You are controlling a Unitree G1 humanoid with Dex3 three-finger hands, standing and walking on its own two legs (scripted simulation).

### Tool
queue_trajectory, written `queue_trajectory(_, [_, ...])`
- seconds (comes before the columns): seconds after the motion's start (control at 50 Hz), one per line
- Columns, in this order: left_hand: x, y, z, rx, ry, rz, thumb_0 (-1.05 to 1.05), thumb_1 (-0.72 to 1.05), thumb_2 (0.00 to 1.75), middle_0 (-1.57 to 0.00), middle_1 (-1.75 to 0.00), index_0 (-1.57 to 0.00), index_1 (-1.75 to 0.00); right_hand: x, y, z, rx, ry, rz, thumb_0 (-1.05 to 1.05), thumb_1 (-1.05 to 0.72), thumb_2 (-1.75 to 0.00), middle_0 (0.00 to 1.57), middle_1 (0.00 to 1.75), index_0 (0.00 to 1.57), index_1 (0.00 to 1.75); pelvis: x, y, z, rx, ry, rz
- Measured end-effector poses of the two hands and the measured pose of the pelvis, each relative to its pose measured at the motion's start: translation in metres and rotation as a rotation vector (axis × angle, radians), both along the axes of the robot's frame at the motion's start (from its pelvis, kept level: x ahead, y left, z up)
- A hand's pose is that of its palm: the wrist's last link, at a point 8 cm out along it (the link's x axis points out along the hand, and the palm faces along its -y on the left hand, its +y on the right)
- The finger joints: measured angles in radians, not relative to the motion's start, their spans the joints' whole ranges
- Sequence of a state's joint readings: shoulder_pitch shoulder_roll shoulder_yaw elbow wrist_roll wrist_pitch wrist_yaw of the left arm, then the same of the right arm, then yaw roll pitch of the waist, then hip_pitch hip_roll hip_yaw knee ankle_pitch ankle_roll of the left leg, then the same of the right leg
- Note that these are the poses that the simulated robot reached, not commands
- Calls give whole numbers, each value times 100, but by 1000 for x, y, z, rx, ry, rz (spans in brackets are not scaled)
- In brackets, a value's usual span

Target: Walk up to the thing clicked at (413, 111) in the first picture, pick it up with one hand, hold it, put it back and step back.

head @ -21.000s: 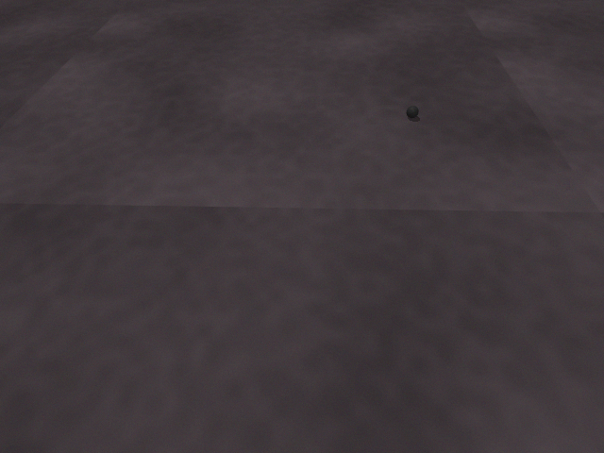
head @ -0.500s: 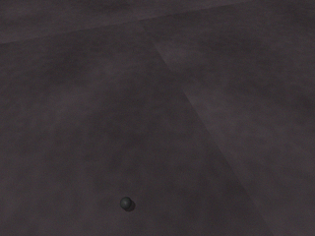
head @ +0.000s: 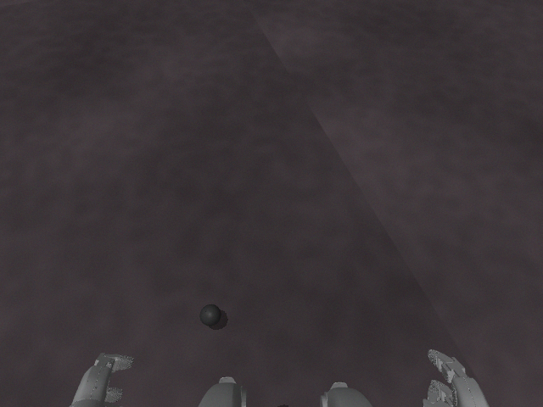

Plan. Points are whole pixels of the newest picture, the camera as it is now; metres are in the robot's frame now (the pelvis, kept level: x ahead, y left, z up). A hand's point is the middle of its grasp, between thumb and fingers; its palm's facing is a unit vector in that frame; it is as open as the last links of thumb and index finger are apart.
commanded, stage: rise first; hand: left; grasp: from above
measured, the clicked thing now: (210, 315) +0.42 +0.23 -0.68
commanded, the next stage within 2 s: none
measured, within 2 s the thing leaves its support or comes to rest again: neither
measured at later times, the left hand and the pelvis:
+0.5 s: hand (139, 406) +0.14 +0.27 -0.25, palm faces -0.32 -0.75 -0.58, open 14.1 cm; pelvis -0.02 +0.00 -0.10, yaw +0 degrees
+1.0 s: hand (169, 348) +0.27 +0.28 -0.44, palm faces -0.47 -0.26 -0.84, open 14.0 cm; pelvis -0.09 +0.00 -0.29, yaw -4 degrees
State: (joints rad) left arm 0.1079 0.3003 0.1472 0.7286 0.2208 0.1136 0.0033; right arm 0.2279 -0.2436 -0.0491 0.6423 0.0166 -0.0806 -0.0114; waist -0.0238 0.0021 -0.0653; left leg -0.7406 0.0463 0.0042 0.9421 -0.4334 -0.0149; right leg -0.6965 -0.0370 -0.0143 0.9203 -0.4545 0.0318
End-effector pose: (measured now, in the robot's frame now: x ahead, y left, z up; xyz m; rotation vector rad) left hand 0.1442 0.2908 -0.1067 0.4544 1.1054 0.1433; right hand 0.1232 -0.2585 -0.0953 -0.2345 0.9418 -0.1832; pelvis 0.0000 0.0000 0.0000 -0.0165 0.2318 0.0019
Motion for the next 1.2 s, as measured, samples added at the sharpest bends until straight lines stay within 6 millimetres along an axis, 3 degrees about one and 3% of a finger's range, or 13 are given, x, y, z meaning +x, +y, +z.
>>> queue_trajectory(0.18, [-9,0,-22,46,10,-63,0,-53,99,-7,-106,-7,-107,29,11,-18,-3,-84,54,1,-89,-90,20,30,20,30,-3,3,-28,-14,68,3])
queue_trajectory(0.36, [-15,1,-43,100,8,-120,0,-54,98,-7,-108,-7,-108,43,21,-46,18,-139,100,1,-90,-90,20,30,20,30,-11,0,-58,-23,134,9])
queue_trajectory(0.48, [1,8,-83,176,3,-231,-1,-54,97,-7,-109,-7,-108,45,17,-82,10,-153,133,1,-89,-90,20,30,20,30,-22,-2,-94,-22,202,8])
queue_trajectory(0.6, [37,8,-134,276,-71,-404,-1,-52,97,-6,-109,-7,-108,37,4,-138,-14,-120,140,1,-87,-90,20,30,20,30,-36,-3,-144,-22,277,0])
queue_trajectory(0.74, [81,8,-192,400,-144,-568,0,-53,100,-6,-108,-7,-108,6,-9,-214,-25,-16,116,1,-87,-90,20,30,20,30,-56,-3,-204,-27,340,-14])
queue_trajectory(0.92, [122,3,-255,510,-202,-743,0,-53,102,-7,-107,-7,-107,-65,-14,-298,-17,175,64,1,-87,-90,20,30,20,30,-81,-2,-270,-40,359,-32])
queue_trajectory(1.04, [141,1,-284,571,-220,-826,0,-54,104,-7,-106,-7,-107,-114,-15,-331,-16,290,14,1,-87,-90,20,30,20,30,-93,0,-302,-48,347,-40])
queue_trajectory(1.2, [163,0,-313,620,-238,-915,0,-55,105,-7,-103,-7,-104,-159,-16,-349,-35,401,-26,1,-88,-90,20,30,20,30,-99,1,-330,-60,334,-49])
